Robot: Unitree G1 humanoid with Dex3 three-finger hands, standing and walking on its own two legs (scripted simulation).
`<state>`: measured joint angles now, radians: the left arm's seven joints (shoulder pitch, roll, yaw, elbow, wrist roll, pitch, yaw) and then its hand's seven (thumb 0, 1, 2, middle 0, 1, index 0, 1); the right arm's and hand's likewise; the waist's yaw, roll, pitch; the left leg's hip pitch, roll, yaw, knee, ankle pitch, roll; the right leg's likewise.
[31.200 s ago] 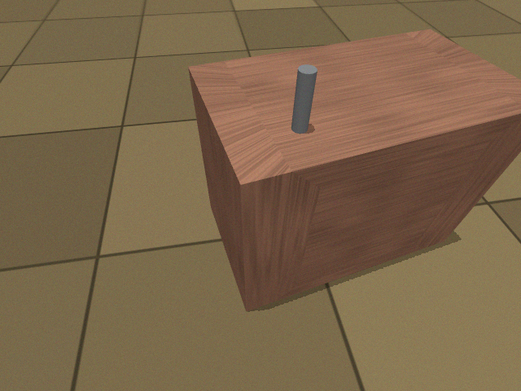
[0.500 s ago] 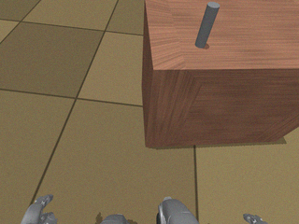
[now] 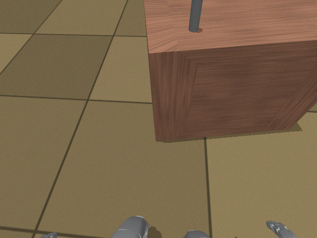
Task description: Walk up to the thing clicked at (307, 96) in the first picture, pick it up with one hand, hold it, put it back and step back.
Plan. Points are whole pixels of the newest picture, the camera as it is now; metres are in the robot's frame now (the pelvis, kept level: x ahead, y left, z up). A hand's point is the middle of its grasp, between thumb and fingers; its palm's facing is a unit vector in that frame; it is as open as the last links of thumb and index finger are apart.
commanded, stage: step back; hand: right
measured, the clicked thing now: (195, 11) +0.93 -0.14 +0.07
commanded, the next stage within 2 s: stand in 1.62 s
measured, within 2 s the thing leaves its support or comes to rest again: neither
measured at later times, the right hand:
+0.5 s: hand out of the picture -0.05 -0.30 -0.15, palm faces -0.04 +0.92 -0.38, open 7.4 cm
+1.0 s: hand out of the picture -0.17 -0.29 -0.15, palm faces -0.09 +0.93 -0.35, open 7.4 cm
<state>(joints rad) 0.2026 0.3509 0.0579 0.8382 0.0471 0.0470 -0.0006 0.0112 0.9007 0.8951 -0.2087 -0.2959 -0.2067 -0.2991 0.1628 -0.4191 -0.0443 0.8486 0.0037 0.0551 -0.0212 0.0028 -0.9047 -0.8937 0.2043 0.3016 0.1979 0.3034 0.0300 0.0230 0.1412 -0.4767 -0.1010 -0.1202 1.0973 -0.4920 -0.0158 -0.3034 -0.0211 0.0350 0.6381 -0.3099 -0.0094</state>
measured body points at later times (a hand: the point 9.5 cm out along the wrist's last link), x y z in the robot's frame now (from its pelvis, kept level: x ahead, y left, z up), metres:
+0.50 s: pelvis -0.18 -0.03 -0.01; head -0.14 -0.04 +0.44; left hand -0.11 +0.29 -0.12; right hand -0.05 -0.34 -0.13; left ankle -0.07 +0.11 -0.71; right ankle -0.19 -0.14 -0.73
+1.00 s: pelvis -0.23 -0.03 +0.00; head -0.23 -0.03 +0.45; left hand -0.20 +0.30 -0.12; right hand -0.17 -0.33 -0.13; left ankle -0.24 +0.11 -0.73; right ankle -0.19 -0.14 -0.73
